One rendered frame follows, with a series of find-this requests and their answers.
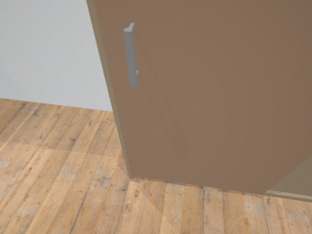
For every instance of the wardrobe door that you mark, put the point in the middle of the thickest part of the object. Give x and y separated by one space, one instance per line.
299 181
224 88

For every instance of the handle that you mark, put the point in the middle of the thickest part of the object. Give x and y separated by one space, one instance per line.
131 54

